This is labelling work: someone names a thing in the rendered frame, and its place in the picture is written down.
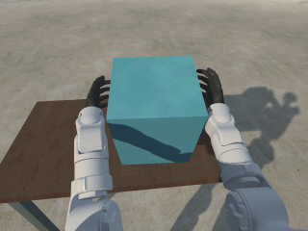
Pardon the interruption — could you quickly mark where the robot right hand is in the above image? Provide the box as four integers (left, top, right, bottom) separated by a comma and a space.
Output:
196, 67, 224, 108

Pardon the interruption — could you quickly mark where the carton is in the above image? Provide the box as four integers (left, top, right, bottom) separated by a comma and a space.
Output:
106, 56, 208, 165

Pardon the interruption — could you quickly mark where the table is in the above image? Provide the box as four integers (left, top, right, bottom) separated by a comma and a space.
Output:
0, 97, 222, 231

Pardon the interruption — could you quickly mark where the robot left hand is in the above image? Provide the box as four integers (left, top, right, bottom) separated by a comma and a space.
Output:
85, 75, 111, 109

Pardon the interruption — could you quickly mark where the left robot upper arm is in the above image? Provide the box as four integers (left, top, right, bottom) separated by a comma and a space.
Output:
65, 199, 124, 231

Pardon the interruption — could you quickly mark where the left robot forearm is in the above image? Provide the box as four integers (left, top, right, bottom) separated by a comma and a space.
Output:
64, 106, 114, 231

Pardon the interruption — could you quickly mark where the right robot upper arm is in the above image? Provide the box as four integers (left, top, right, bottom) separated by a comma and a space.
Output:
225, 187, 308, 231

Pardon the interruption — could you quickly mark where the right robot forearm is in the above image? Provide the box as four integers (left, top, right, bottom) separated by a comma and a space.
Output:
204, 103, 289, 223

